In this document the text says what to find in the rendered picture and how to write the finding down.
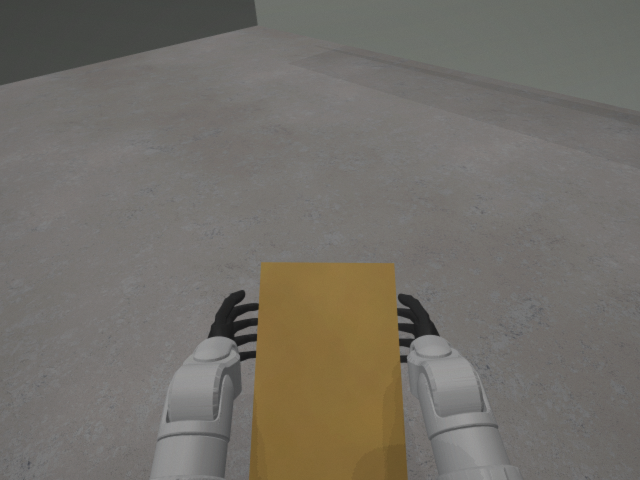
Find right robot hand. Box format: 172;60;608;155
397;294;440;363

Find left robot hand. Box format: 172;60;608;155
207;290;259;362

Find carton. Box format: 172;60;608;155
249;262;408;480

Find right robot forearm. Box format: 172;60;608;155
407;335;524;480

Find left robot forearm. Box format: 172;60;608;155
149;336;242;480

